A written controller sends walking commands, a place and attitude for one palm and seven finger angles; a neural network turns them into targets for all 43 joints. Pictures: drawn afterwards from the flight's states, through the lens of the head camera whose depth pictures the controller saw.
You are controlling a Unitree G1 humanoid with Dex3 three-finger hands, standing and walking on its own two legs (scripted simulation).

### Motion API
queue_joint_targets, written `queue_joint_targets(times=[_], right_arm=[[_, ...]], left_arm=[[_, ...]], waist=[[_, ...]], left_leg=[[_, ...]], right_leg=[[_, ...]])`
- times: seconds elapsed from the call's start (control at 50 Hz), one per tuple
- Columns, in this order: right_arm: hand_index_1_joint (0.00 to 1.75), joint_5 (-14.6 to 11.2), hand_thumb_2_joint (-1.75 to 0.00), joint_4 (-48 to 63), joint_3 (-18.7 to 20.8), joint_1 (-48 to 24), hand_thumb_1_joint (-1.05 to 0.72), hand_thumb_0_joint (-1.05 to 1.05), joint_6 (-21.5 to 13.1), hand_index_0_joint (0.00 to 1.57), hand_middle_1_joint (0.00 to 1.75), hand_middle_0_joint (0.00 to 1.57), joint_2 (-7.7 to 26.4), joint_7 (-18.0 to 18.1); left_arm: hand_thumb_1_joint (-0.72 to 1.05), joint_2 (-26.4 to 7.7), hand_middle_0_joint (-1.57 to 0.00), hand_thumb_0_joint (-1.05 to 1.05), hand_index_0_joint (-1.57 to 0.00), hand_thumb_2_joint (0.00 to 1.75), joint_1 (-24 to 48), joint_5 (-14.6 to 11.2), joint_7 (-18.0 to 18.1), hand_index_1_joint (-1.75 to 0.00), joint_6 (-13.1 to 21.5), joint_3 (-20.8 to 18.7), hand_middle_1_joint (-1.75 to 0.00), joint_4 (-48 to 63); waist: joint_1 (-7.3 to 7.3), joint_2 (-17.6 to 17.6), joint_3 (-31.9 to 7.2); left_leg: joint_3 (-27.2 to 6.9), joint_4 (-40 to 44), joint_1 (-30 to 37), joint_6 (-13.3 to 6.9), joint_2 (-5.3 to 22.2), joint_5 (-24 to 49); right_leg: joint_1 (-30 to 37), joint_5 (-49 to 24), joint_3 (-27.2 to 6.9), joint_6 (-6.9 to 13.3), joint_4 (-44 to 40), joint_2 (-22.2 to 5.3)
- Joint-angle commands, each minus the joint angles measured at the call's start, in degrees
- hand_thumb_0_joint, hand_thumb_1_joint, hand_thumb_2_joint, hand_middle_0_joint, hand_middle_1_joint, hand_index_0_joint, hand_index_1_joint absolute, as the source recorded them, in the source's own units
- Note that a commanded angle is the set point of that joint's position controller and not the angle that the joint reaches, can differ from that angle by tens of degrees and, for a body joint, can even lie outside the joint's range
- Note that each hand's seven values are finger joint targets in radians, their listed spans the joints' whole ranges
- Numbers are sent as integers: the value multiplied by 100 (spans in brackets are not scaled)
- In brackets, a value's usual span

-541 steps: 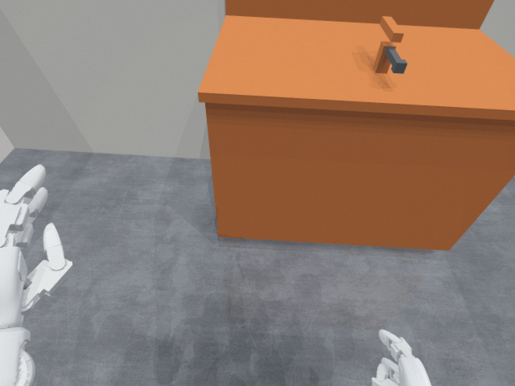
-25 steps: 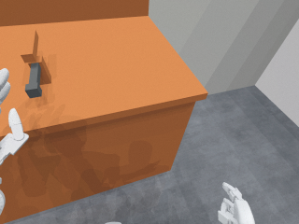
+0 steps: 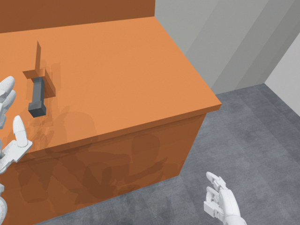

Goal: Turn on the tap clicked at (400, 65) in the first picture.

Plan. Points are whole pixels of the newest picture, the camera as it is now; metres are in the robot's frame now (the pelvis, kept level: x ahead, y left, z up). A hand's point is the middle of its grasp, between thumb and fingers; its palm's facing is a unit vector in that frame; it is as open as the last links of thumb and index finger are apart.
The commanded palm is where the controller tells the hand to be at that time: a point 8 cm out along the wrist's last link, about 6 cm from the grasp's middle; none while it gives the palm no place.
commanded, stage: come to a stop and stand still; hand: left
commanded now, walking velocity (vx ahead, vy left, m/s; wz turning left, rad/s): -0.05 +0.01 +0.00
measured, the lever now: (37, 109) +0.34 +0.31 +0.12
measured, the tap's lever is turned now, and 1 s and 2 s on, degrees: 0 0 0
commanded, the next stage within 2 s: look again from close up in 1.00 s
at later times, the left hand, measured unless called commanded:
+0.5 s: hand (16, 151) +0.21 +0.27 +0.16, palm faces +0.37 -0.86 -0.36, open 7.4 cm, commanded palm +0.15 +0.30 +0.18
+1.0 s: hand (6, 136) +0.24 +0.30 +0.16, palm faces +0.40 -0.86 -0.33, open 7.4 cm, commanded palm +0.18 +0.33 +0.18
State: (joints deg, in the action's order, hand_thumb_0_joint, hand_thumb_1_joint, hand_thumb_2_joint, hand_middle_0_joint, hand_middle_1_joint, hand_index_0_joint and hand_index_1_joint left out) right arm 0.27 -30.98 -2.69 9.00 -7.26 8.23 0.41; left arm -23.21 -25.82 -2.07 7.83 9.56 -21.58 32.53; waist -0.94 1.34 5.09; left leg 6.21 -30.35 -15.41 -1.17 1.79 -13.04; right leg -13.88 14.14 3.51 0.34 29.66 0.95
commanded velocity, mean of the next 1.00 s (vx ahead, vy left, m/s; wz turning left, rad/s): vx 0.00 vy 0.00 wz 0.00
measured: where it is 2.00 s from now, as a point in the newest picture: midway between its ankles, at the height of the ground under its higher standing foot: outside the picture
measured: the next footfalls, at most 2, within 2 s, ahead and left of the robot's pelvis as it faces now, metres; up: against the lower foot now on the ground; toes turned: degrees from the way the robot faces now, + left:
none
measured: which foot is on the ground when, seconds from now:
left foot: down 0.00-1.00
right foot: down 0.00-1.00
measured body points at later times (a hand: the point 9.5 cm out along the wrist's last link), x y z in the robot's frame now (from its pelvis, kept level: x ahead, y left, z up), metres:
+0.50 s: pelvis -0.01 +0.02 +0.01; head +0.00 +0.05 +0.45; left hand +0.18 +0.31 +0.18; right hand +0.14 -0.22 -0.06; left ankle +0.04 +0.10 -0.73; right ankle +0.02 -0.09 -0.73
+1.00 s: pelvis +0.02 +0.05 +0.01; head +0.04 +0.08 +0.46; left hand +0.21 +0.34 +0.18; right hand +0.22 -0.16 -0.05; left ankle +0.04 +0.10 -0.73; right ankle +0.02 -0.09 -0.73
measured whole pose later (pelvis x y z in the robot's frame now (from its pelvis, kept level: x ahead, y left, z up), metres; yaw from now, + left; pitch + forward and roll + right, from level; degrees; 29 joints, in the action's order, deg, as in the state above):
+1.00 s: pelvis +0.02 +0.05 +0.01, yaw +0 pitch -1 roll -2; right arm -0.1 -32.2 -2.1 9.6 -6.9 10.4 1.0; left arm -20.3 -22.3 -2.3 6.2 10.5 -19.5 26.9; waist -2.7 2.1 3.7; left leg 3.8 -25.6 -12.2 -4.9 -2.3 -12.3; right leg -9.2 11.0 1.5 -1.4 21.6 -0.4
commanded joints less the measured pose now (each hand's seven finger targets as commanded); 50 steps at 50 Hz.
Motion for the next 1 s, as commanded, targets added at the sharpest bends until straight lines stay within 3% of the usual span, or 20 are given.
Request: queue_joint_targets(times=[0.0, 0.04, 0.06, 0.08, 0.1, 0.12, 0.14, 0.16, 0.18, 0.24, 0.28, 0.32, 0.36, 0.42, 0.46, 0.56, 0.64, 0.66, 0.8, 0.98], right_arm=[[30, -84, -90, 733, 372, -220, -90, 0, -141, 20, 30, 20, 882, 182], [30, -85, -90, 679, 395, -159, -90, 0, -89, 20, 30, 20, 898, 221], [30, -83, -90, 640, 382, -243, -90, 0, -70, 20, 30, 20, 888, 273], [30, 195, -90, 364, 661, 484, -90, 0, -417, 20, 30, 20, 1109, 311], [30, 20, -90, 251, 466, 66, -90, 0, -372, 20, 30, 20, 633, 331], [30, -132, -90, 664, 619, 109, -90, 0, -440, 20, 30, 20, 973, 275], [30, -124, -90, 666, 579, 175, -90, 0, -424, 20, 30, 20, 1052, 196], [30, -234, -90, 689, 524, -63, -90, 0, -464, 20, 30, 20, 909, 94], [30, -193, -90, 758, 548, -63, -90, 0, -488, 20, 30, 20, 1023, 42], [30, -144, -90, 794, 505, -147, -90, 0, -500, 20, 30, 20, 1009, 44], [30, -117, -90, 792, 478, -185, -90, 0, -484, 20, 30, 20, 1019, 138], [30, -83, -90, 785, 451, -190, -90, 0, -494, 20, 30, 20, 1020, 210], [30, -63, -90, 727, 436, -251, -90, 0, -498, 20, 30, 20, 1043, 266], [30, -76, -90, 716, 428, -182, -90, 0, -543, 20, 30, 20, 1054, 260], [30, -91, -90, 701, 410, -229, -90, 0, -594, 20, 30, 20, 1015, 225], [30, -82, -90, 637, 404, -171, -90, 0, -641, 20, 30, 20, 1015, 113], [30, -39, -90, 588, 415, -89, -90, 0, -571, 20, 30, 20, 1028, 96], [30, -34, -90, 585, 402, -146, -90, 0, -553, 20, 30, 20, 1008, 110], [30, -40, -90, 640, 381, -221, -90, 0, -387, 20, 30, 20, 973, 136], [30, -74, -90, 715, 406, -277, -90, 0, -203, 20, 30, 20, 995, 149]], left_arm=[[90, -615, -20, 0, -20, 90, 40, -130, 63, -30, 225, -621, -30, 520], [90, -588, -20, 0, -20, 90, 123, -184, 74, -30, 147, -503, -30, 449], [90, -680, -20, 0, -20, 90, 185, -200, 110, -30, 111, -536, -30, 488], [90, -4969, -20, 0, -20, 90, 5912, 618, -48, -30, 691, -3533, -30, 1567], [90, -1779, -20, 0, -20, 90, 2775, 180, -332, -30, 474, -1491, -30, -1775], [90, -788, -20, 0, -20, 90, 1368, -25, -417, -30, 422, -676, -30, -1895], [90, -584, -20, 0, -20, 90, 1383, -94, -454, -30, 571, -199, -30, -766], [90, -74, -20, 0, -20, 90, 1090, -192, -404, -30, 630, 211, -30, -462], [90, -341, -20, 0, -20, 90, 1054, -142, -306, -30, 646, 136, -30, 74], [90, -736, -20, 0, -20, 90, 637, -97, -139, -30, 663, -224, -30, 451], [90, -1021, -20, 0, -20, 90, 596, -123, -55, -30, 665, -577, -30, 579], [90, -1063, -20, 0, -20, 90, 795, -120, -31, -30, 692, -688, -30, 618], [90, -1228, -20, 0, -20, 90, 1009, -105, 2, -30, 741, -865, -30, 771], [90, -886, -20, 0, -20, 90, 1080, -56, -33, -30, 759, -628, -30, 420], [90, -752, -20, 0, -20, 90, 1019, -37, -70, -30, 755, -518, -30, 406], [90, -532, -20, 0, -20, 90, 754, 45, -114, -30, 689, -285, -30, 427], [90, -541, -20, 0, -20, 90, 873, 72, -92, -30, 648, -308, -30, 477], [90, -686, -20, 0, -20, 90, 900, 69, -75, -30, 637, -436, -30, 584], [90, -615, -20, 0, -20, 90, 941, -27, -87, -30, 562, -373, -30, 684], [90, -557, -20, 0, -20, 90, 737, -51, -62, -30, 456, -328, -30, 624]], waist=[[18, -152, -1196], [47, 317, -1176], [55, 173, -1064], [-121, 1311, -115], [-124, 1016, -1356], [-326, 186, -1016], [-222, -399, -1253], [-196, -970, -1443], [-233, -846, -1379], [-219, 351, -1012], [-110, 428, -903], [-67, 86, -645], [-51, -409, -620], [-80, -761, -624], [-82, -835, -728], [-80, -760, -753], [-53, -431, -878], [-46, -488, -953], [-61, -598, -1209], [-59, -671, -1120]], left_leg=[[-461, 442, -177, 241, 532, 420], [-418, 83, 206, 267, 179, -52], [-436, 108, 346, 240, 175, -84], [78, -45, -200, 181, 22, 208], [-365, 227, 164, -21, -329, 628], [-271, 165, 512, 25, 21, 760], [-386, 431, 440, -52, 49, 661], [-379, 598, 734, -102, 191, 800], [-465, 606, 641, -123, 297, 654], [-591, 502, 213, -99, 128, -390], [-651, 444, 304, -68, 60, -647], [-703, 461, 346, -48, 7, -684], [-906, 837, 349, -60, 118, -750], [-1190, 1421, -272, -164, 349, -1392], [-1212, 1553, -299, -181, 455, -1325], [-1311, 1662, -356, -139, 530, -1154], [-1164, 1376, -118, -46, 381, -426], [-1077, 1279, 132, 13, 318, -7], [-1040, 1112, 598, 148, 301, 1220], [-1032, 1155, 600, 244, 346, 1349]], right_leg=[[809, -1519, -709, 85, -796, -483], [128, -912, -1267, 302, -1262, -853], [-102, -729, -1377, 316, -1393, -890], [-412, -2261, -1053, -412, -1863, -600], [239, -1934, -1158, 137, -1114, -921], [131, -2335, -1535, -133, -1143, -899], [542, -2042, -1225, -227, -906, -860], [632, -1585, -1042, -216, -691, -770], [475, -1016, -1022, -259, -693, -690], [92, 742, -1173, -166, -1357, -698], [-261, 1515, -1177, 77, -1602, -800], [-606, 1852, -1255, 169, -1718, -742], [-452, 1587, -1098, 150, -1523, -537], [317, 986, -800, 68, -1002, -278], [626, 428, -613, 41, -747, -212], [782, 31, -526, 22, -664, -172], [807, -359, -550, 33, -865, -199], [746, -604, -533, 40, -895, -189], [842, -1144, -398, 23, -803, -191], [825, -1046, -300, 10, -781, -192]])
